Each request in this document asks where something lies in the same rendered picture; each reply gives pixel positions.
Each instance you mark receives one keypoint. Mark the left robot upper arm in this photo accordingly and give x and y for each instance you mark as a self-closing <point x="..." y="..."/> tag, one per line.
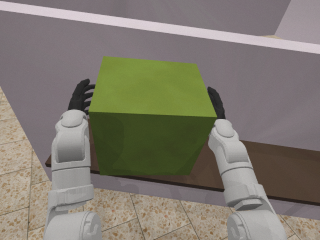
<point x="84" y="225"/>

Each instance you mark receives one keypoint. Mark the table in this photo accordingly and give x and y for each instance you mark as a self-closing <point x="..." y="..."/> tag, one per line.
<point x="286" y="173"/>

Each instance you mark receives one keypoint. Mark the right robot forearm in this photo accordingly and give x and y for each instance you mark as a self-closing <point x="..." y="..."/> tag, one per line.
<point x="241" y="189"/>

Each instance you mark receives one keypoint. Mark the robot right hand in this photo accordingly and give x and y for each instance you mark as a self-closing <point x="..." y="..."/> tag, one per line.
<point x="217" y="103"/>

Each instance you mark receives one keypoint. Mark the left robot forearm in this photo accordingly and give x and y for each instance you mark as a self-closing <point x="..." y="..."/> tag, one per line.
<point x="70" y="162"/>

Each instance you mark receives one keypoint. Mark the robot left hand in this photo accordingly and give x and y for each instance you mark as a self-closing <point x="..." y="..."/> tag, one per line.
<point x="79" y="96"/>

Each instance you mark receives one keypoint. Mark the carton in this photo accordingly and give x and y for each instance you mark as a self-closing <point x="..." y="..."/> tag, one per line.
<point x="149" y="117"/>

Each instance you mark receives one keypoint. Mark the right robot upper arm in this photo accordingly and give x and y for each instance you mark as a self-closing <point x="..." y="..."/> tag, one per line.
<point x="254" y="225"/>

